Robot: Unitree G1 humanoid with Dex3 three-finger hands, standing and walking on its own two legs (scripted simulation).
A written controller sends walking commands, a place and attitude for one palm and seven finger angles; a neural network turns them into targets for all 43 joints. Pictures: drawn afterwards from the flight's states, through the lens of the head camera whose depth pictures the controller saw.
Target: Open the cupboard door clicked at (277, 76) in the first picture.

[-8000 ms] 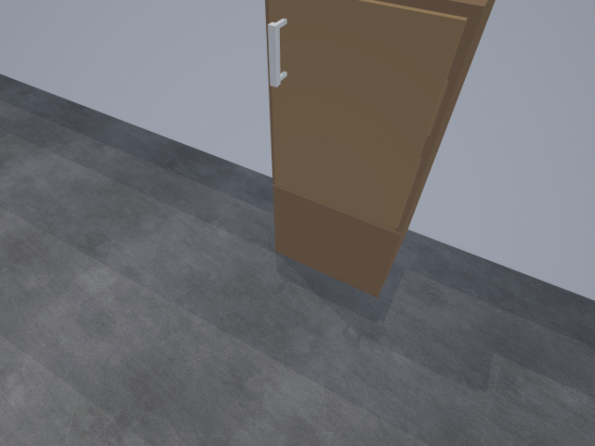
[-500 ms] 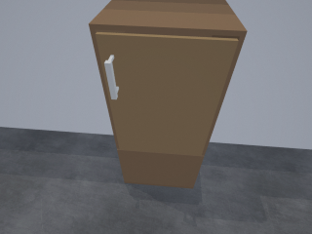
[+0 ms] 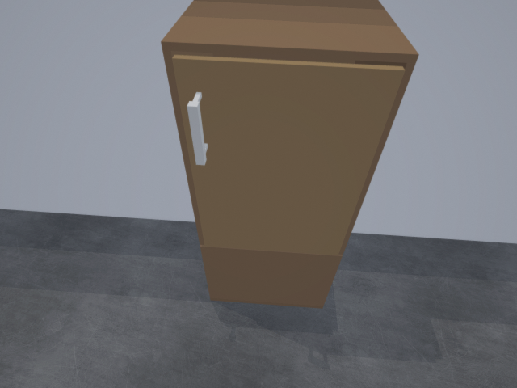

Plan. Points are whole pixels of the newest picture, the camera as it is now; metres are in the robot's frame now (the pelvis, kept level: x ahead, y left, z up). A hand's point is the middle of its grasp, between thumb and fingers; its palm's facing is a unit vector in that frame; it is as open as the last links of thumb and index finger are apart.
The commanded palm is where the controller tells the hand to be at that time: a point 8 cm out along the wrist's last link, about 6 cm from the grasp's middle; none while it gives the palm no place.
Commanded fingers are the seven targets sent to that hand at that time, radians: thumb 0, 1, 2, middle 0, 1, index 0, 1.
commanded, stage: look again from close up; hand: left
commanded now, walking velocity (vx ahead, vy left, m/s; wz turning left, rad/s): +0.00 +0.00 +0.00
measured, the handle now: (199, 129) +0.57 +0.16 +0.11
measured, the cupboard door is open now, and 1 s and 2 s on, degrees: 0 0 0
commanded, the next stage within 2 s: shuffle to correct the standing spot in 0.24 s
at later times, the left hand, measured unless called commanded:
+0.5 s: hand out of the picture -0.01 +0.21 -0.18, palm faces -0.02 -0.98 -0.18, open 7.4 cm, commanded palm none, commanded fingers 0.00 0.90 0.90 -0.20 -0.30 -0.20 -0.30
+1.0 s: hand out of the picture +0.10 +0.13 -0.18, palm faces -0.05 -0.98 -0.21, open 7.3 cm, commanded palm none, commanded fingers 0.00 0.90 0.90 -0.20 -0.30 -0.20 -0.30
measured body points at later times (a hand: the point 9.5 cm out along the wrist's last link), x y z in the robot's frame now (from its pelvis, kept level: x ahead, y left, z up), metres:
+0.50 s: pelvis +0.00 +0.03 +0.00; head -0.02 +0.04 +0.45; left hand +0.00 +0.26 -0.17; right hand +0.00 -0.20 -0.16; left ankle +0.03 +0.08 -0.74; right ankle +0.01 -0.09 -0.74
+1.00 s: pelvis +0.05 -0.04 -0.01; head +0.05 -0.04 +0.44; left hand +0.10 +0.18 -0.17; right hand -0.02 -0.28 -0.17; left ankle +0.03 +0.08 -0.74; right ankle +0.07 -0.19 -0.74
